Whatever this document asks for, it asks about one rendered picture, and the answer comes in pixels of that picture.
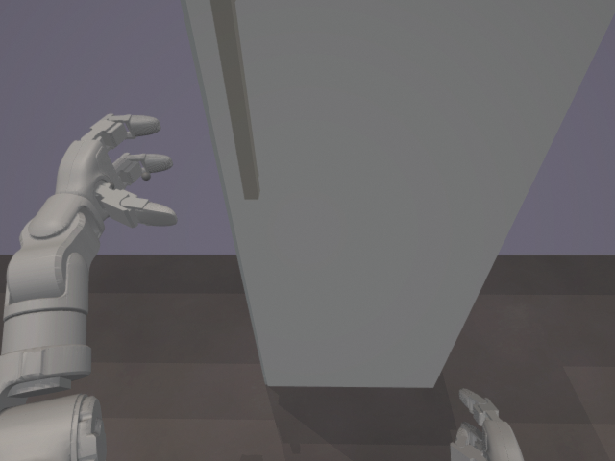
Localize robot left upper arm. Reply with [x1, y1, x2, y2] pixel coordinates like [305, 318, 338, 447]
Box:
[0, 394, 107, 461]

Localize robot left forearm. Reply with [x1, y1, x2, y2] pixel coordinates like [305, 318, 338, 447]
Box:
[0, 193, 105, 411]

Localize handle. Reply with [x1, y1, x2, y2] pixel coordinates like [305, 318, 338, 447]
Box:
[210, 0, 260, 200]

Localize fridge door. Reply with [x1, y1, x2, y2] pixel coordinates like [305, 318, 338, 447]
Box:
[186, 0, 615, 388]

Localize left robot hand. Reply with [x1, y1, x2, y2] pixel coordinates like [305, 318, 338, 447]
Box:
[55, 114, 178, 228]

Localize right robot hand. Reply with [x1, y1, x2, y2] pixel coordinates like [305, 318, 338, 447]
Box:
[450, 388, 524, 461]

